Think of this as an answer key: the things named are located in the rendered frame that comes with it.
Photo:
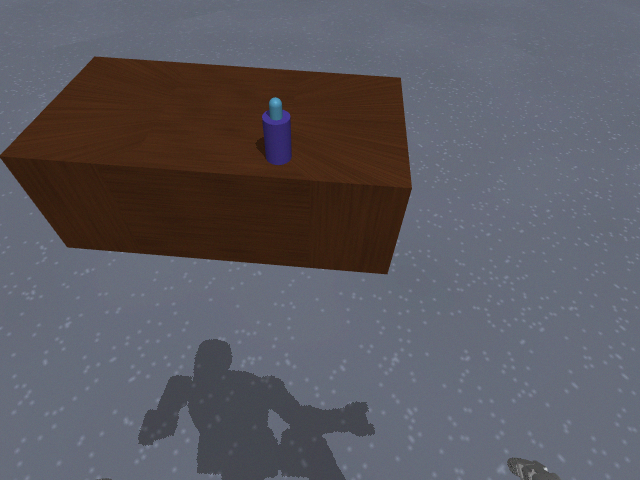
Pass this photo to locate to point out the right robot hand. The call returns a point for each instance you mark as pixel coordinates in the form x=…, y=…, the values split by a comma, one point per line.
x=528, y=470

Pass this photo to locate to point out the bottle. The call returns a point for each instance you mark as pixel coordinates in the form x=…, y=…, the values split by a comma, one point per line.
x=277, y=133

